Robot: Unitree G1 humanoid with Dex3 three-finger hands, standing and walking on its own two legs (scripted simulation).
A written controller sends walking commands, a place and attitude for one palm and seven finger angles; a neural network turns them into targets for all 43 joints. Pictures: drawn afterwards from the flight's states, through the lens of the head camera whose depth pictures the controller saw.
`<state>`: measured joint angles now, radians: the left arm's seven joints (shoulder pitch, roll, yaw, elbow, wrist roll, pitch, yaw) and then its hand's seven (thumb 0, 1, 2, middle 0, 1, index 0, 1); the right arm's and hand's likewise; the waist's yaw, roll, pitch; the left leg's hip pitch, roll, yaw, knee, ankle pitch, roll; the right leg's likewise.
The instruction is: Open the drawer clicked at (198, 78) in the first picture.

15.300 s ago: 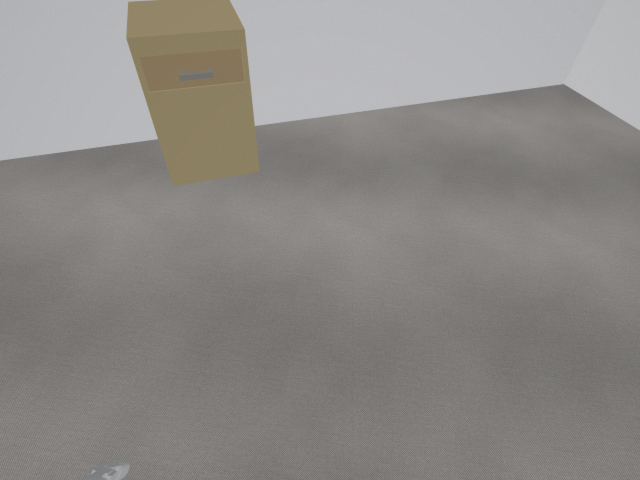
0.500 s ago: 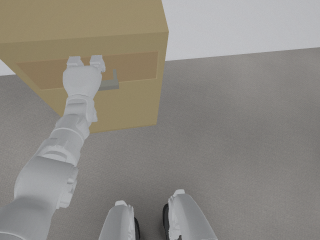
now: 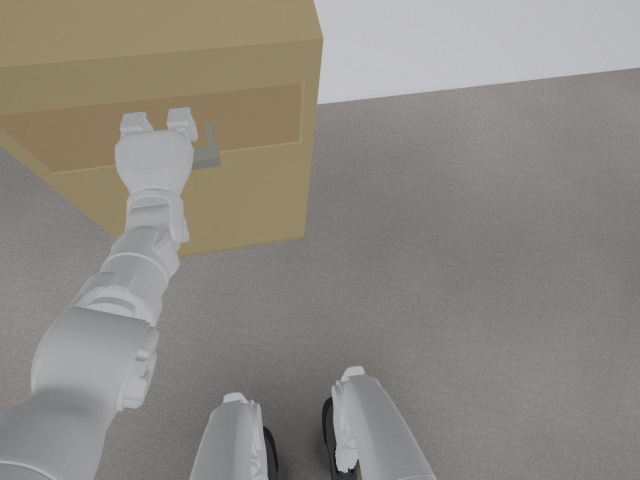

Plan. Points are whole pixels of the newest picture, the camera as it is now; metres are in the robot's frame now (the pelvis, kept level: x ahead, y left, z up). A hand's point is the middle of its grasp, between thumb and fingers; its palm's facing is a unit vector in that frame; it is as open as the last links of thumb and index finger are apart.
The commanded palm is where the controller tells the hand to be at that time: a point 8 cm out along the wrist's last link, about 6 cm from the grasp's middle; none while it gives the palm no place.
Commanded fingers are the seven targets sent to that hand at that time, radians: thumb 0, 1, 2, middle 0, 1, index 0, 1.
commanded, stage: lower the fingers behind the handle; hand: left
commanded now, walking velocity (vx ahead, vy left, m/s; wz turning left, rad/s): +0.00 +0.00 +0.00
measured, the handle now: (170, 149) +0.57 +0.15 -0.08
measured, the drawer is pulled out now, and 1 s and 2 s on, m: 0.00 0.00 0.00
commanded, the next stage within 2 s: close the thumb around the handle in 1.06 s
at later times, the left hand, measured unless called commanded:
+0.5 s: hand (180, 190) +0.51 +0.14 -0.09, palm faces -0.05 -0.05 -1.00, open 13.9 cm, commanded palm +0.50 +0.14 -0.04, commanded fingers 0.00 -0.50 0.30 -0.30 -1.20 -0.30 -1.20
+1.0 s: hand (176, 186) +0.52 +0.15 -0.10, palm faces -0.05 -0.04 -1.00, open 13.9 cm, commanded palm +0.51 +0.13 -0.05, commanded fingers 0.00 -0.50 0.30 -0.30 -1.20 -0.30 -1.20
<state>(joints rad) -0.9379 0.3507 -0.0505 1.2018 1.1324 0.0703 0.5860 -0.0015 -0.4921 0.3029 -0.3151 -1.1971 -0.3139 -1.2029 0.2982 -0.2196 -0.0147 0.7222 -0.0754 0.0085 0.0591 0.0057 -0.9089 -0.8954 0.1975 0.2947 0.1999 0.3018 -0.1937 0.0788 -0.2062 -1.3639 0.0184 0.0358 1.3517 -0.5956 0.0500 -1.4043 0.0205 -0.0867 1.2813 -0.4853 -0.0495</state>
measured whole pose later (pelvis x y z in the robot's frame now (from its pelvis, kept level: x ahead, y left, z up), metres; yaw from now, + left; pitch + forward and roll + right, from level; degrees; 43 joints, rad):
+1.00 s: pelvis -0.02 +0.00 -0.04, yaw -1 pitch +38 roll -3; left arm -1.05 0.40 -0.06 1.24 1.12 0.11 0.55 0.00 -0.49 0.30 -0.31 -1.20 -0.31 -1.20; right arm 0.27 -0.23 0.01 0.72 -0.06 -0.03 0.06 0.01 -0.91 -0.90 0.20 0.29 0.20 0.30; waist -0.22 0.09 -0.21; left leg -1.56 0.02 0.02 1.53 -0.62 0.06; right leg -1.59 0.01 -0.11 1.44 -0.50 -0.05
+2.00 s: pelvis -0.02 +0.00 -0.04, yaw +0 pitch +37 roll -3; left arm -1.02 0.39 -0.06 1.22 1.12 0.10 0.58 0.00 0.74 0.82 -0.37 -1.34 -0.40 -1.35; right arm 0.26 -0.23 0.00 0.72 -0.07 -0.02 0.07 0.01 -0.91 -0.90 0.20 0.29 0.20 0.30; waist -0.21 0.08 -0.21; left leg -1.55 0.02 0.02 1.52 -0.63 0.05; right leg -1.58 0.02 -0.10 1.43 -0.51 -0.06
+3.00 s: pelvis -0.01 +0.00 -0.02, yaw +1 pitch +33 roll -1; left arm -0.73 0.23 -0.09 1.09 1.14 0.07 0.69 0.00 0.74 0.80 -0.33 -1.35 -0.41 -1.35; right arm 0.21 -0.21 -0.03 0.73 -0.07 0.02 0.07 0.01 -0.91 -0.90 0.20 0.29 0.20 0.30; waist -0.12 0.06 -0.23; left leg -1.39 0.01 0.05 1.43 -0.62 0.05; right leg -1.44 0.01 -0.07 1.37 -0.51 -0.05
